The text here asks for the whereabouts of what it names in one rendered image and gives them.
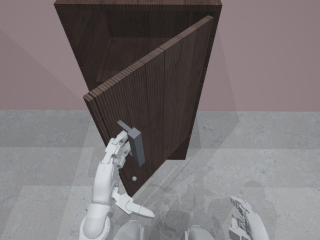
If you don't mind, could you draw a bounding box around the left robot hand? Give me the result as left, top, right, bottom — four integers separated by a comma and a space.
91, 130, 155, 219

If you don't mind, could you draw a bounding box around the left robot thigh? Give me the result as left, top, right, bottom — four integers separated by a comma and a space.
113, 223, 145, 240

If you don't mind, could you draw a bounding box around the cupboard door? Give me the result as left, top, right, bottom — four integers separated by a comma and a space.
82, 15, 214, 197

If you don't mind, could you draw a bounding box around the left robot forearm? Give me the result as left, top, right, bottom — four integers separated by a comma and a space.
78, 202, 115, 240

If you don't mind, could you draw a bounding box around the handle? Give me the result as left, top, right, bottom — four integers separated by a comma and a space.
116, 120, 145, 167

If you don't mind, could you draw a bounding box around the robot left shin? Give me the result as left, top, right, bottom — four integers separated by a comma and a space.
128, 220, 138, 224

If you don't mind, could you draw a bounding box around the right robot hand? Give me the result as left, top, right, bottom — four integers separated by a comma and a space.
228, 195, 270, 240

